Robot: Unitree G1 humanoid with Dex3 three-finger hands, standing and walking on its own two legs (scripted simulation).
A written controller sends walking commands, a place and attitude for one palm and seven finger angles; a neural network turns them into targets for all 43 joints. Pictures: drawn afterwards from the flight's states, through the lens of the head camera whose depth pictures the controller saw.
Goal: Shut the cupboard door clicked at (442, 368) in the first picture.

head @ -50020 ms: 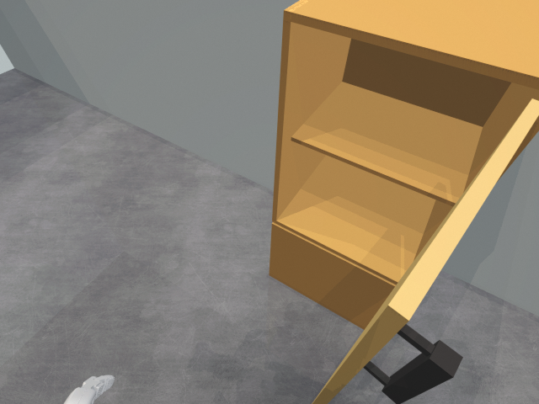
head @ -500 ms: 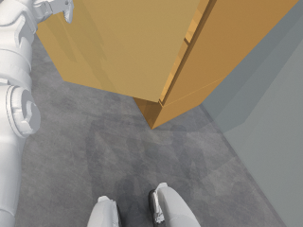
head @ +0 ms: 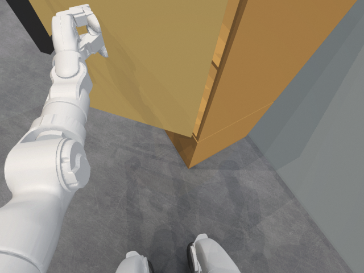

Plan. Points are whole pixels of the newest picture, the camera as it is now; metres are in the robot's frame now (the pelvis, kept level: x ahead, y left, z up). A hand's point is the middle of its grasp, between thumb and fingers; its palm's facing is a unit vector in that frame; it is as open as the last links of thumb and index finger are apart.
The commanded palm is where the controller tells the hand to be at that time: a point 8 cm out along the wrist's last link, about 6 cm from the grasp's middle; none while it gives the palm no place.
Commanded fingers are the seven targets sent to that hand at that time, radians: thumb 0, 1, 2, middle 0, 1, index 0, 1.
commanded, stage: pull the fist back off the door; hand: left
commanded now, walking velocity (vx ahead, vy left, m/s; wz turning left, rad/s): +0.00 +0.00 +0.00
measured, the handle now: (35, 12) +0.66 +0.20 +0.11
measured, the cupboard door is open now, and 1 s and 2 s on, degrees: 42 42 42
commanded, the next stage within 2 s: draw the hand back to the body in 0.50 s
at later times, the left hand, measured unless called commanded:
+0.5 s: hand (103, 69) +0.48 +0.07 +0.13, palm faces +0.02 -1.00 -0.03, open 3.1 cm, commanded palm +0.46 +0.12 +0.12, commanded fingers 0.00 0.90 0.90 -1.30 -1.50 -1.30 -1.50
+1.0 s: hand (47, 112) +0.39 +0.14 +0.15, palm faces +0.09 -1.00 -0.01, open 3.1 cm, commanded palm +0.35 +0.18 +0.16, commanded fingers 0.00 0.90 0.90 -1.30 -1.50 -1.30 -1.50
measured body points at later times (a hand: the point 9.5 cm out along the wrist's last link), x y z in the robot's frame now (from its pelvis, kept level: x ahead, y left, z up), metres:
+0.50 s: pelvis -0.01 -0.01 +0.01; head +0.08 -0.01 +0.45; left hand +0.48 +0.12 +0.13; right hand +0.03 -0.28 -0.11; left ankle -0.02 +0.11 -0.68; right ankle +0.01 -0.12 -0.68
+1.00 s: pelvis -0.01 -0.01 +0.04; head +0.02 -0.03 +0.49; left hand +0.38 +0.20 +0.15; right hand +0.05 -0.27 -0.08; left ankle -0.02 +0.10 -0.68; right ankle +0.01 -0.12 -0.68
